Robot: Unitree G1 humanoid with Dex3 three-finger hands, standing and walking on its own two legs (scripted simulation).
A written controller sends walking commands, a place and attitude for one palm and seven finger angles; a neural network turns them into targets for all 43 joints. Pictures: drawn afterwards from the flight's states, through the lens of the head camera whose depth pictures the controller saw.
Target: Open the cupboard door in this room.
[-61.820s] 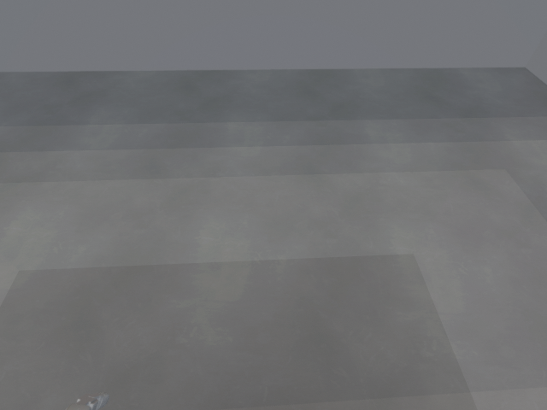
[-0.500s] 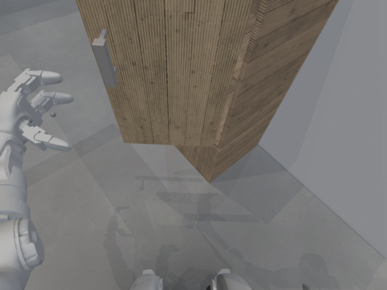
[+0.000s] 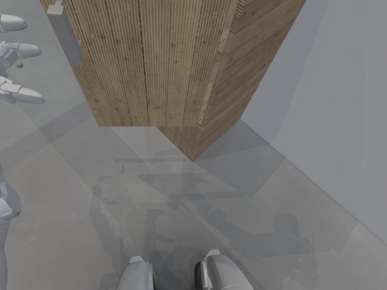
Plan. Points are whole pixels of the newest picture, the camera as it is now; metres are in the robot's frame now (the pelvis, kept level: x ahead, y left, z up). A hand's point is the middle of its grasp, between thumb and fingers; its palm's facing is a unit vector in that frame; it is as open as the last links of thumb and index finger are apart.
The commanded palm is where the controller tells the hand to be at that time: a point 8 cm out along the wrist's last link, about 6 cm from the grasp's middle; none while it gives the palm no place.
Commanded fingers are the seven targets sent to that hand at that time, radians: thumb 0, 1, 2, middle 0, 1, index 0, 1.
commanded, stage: move the hooked fingers beside the handle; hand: left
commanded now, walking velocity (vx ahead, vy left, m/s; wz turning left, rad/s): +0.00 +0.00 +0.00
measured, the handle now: (69, 31) +0.62 +0.21 +0.09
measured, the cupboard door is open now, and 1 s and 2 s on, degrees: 49 49 49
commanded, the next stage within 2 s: slide the fingers in behind the handle in 1.02 s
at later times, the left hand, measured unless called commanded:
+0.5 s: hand (25, 49) +0.56 +0.27 +0.10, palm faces -0.03 -1.00 -0.01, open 13.9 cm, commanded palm +0.54 +0.30 +0.09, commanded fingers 0.00 -0.50 0.30 -0.30 -1.20 -0.30 -1.20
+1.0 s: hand (28, 48) +0.56 +0.27 +0.10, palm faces -0.02 -1.00 -0.01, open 13.9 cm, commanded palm +0.55 +0.30 +0.09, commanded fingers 0.00 -0.50 0.30 -0.30 -1.20 -0.30 -1.20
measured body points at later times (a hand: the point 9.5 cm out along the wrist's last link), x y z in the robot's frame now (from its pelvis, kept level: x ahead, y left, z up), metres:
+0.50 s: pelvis +0.01 +0.00 +0.00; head +0.18 +0.04 +0.41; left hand +0.55 +0.32 +0.10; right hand -0.04 -0.26 -0.09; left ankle +0.01 +0.10 -0.67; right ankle +0.02 -0.14 -0.67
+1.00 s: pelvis +0.02 +0.00 +0.00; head +0.19 +0.04 +0.41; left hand +0.56 +0.32 +0.10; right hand +0.00 -0.26 -0.10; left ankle +0.01 +0.10 -0.67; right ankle +0.02 -0.14 -0.67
